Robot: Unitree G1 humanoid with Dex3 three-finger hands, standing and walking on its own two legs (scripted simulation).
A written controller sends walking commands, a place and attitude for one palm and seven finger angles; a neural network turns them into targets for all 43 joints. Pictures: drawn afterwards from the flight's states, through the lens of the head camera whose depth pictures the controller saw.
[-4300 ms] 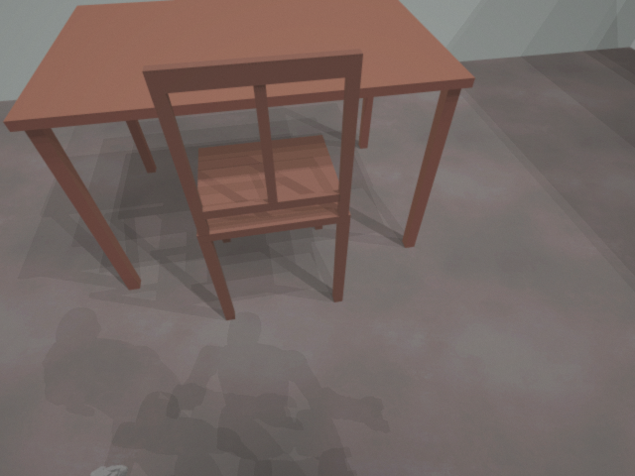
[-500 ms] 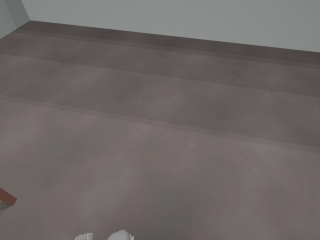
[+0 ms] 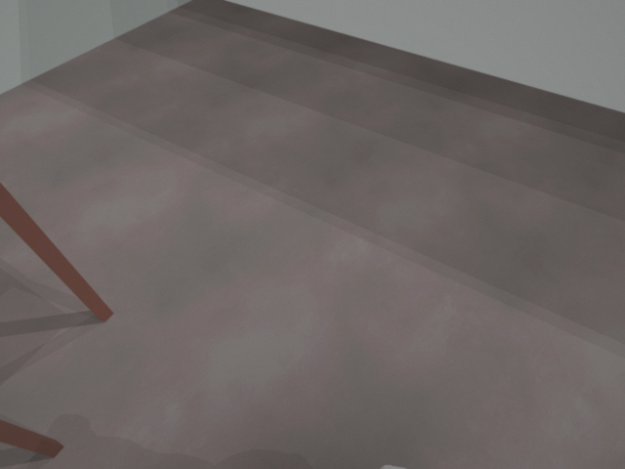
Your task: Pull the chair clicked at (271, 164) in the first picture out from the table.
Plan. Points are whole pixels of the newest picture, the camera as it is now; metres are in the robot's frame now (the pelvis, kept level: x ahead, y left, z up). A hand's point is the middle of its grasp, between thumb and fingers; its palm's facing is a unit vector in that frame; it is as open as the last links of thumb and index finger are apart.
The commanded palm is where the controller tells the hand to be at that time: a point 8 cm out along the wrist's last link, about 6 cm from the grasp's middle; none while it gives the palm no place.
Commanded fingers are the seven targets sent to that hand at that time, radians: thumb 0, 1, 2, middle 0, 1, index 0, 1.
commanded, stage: turn to face it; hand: left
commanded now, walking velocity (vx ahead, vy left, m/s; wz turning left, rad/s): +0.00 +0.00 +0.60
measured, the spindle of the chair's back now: out of the picture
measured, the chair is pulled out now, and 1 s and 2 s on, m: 0.00 0.00 0.00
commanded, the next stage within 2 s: take the last steps up to it in 1.64 s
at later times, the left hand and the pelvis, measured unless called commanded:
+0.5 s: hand out of the picture -0.05 +0.19 -0.18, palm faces +0.39 -0.89 -0.24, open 7.3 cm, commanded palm none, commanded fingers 0.00 0.90 0.90 -0.20 -0.30 -0.20 -0.30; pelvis -0.02 -0.03 -0.02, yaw +20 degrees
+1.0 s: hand out of the picture -0.07 +0.16 -0.14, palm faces +0.61 -0.73 -0.30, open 7.3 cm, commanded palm none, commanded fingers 0.00 0.90 0.90 -0.20 -0.30 -0.20 -0.30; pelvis -0.02 -0.06 +0.00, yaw +39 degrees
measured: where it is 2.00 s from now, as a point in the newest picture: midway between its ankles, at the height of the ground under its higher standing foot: outside the picture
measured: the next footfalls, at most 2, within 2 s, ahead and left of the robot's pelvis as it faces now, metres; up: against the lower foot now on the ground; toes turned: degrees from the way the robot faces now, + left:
right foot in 0.10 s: +0.05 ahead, -0.16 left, +0.00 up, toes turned +1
left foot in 0.50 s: -0.02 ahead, +0.10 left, +0.00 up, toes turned +26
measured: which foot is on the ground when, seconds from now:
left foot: down 0.00-0.10, up 0.12-0.48, down 0.50-0.86, up 0.88-1.00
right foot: up 0.00-0.08, down 0.10-0.48, up 0.50-0.84, down 0.86-1.00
